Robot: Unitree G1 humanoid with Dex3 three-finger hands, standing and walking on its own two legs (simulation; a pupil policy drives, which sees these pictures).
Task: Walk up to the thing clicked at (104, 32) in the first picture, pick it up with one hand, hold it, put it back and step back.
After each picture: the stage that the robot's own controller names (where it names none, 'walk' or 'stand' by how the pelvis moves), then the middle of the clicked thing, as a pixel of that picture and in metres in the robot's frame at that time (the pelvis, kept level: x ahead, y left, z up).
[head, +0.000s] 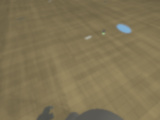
stand; (103, 32) +2.19 -0.25 -0.72
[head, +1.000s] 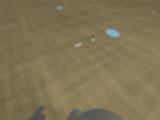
walk; (93, 38) +2.07 +0.13 -0.71
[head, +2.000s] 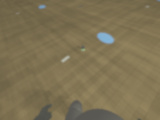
walk; (82, 48) +1.43 +0.29 -0.72
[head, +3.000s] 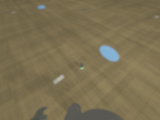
walk; (81, 66) +0.92 +0.21 -0.71
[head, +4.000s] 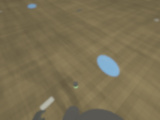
walk; (75, 84) +0.53 +0.19 -0.70
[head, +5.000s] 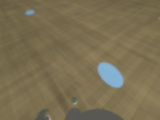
stand; (74, 100) +0.31 +0.21 -0.70
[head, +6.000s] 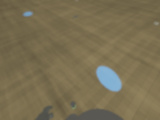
stand; (73, 105) +0.28 +0.20 -0.73
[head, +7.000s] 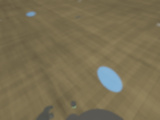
stand; (73, 104) +0.29 +0.19 -0.73
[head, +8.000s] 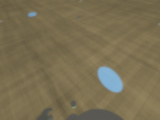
stand; (73, 104) +0.29 +0.20 -0.73
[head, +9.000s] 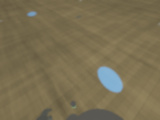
stand; (73, 104) +0.29 +0.20 -0.73
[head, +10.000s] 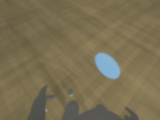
go down; (70, 92) +0.30 +0.21 -0.67
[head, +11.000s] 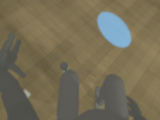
go down; (64, 67) +0.37 +0.22 -0.30
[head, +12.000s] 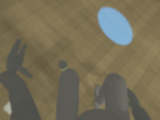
close in; (63, 65) +0.37 +0.23 -0.28
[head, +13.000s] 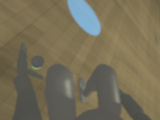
close in; (37, 63) +0.36 +0.25 -0.22
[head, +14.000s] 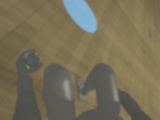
close; (32, 62) +0.36 +0.26 -0.22
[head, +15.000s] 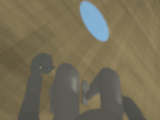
lift; (45, 63) +0.32 +0.26 -0.18
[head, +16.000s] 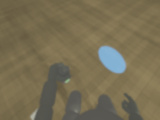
lift; (64, 74) +0.31 +0.19 +0.00
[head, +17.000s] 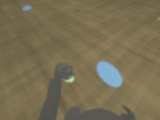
hold; (68, 74) +0.32 +0.17 +0.01
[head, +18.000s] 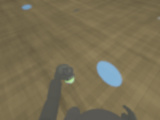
hold; (68, 75) +0.32 +0.17 +0.00
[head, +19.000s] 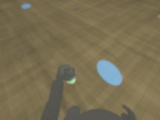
crouch; (70, 75) +0.32 +0.16 +0.00
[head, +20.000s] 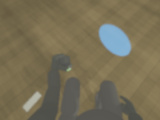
crouch; (65, 64) +0.38 +0.19 -0.09
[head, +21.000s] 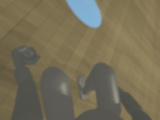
lower; (30, 56) +0.39 +0.27 -0.22
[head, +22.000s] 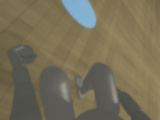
lower; (27, 55) +0.40 +0.28 -0.22
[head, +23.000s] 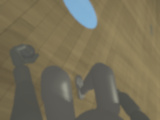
lower; (28, 55) +0.40 +0.28 -0.22
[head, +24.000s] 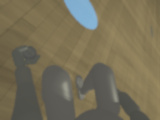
lower; (30, 56) +0.39 +0.27 -0.22
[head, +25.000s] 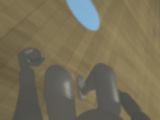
loosen; (34, 58) +0.38 +0.26 -0.22
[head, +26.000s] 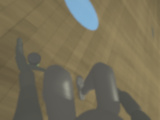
withdraw; (34, 60) +0.37 +0.25 -0.22
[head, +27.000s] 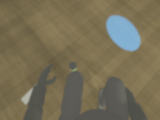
walk; (73, 66) +0.40 +0.19 -0.35
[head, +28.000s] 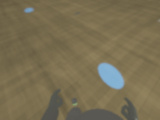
stand; (74, 101) +0.31 +0.17 -0.66
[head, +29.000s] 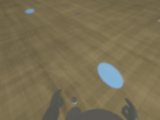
stand; (74, 100) +0.33 +0.18 -0.67
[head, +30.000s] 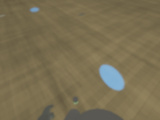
stand; (75, 100) +0.33 +0.17 -0.70
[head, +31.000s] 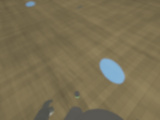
walk; (77, 94) +0.35 +0.16 -0.71
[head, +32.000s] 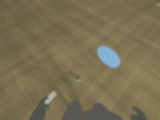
walk; (77, 78) +0.53 +0.16 -0.70
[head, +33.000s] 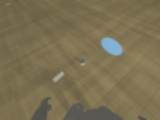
walk; (82, 62) +0.86 +0.19 -0.69
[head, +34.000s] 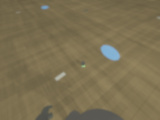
stand; (83, 64) +0.99 +0.17 -0.71
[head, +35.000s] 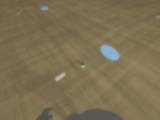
stand; (82, 64) +1.00 +0.18 -0.73
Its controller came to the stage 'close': yes
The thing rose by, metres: 0.70
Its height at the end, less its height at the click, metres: +0.00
